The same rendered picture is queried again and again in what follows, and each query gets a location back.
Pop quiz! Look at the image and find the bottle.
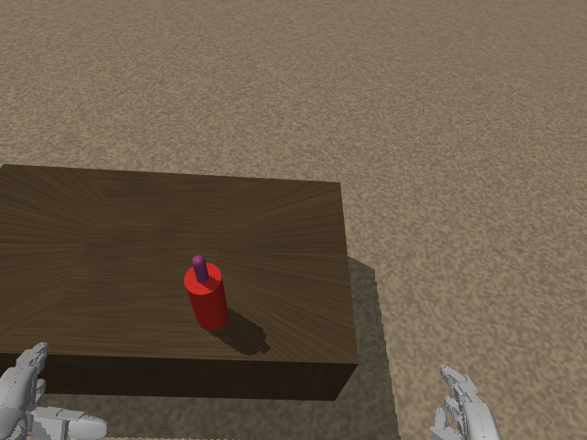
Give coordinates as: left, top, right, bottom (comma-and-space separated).
184, 255, 228, 331

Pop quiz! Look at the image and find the right robot hand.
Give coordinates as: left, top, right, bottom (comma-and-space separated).
430, 365, 502, 440

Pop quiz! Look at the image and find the left robot arm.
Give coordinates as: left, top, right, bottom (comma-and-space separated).
0, 408, 28, 440

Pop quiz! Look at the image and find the left robot hand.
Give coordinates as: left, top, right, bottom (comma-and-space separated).
0, 342, 108, 440

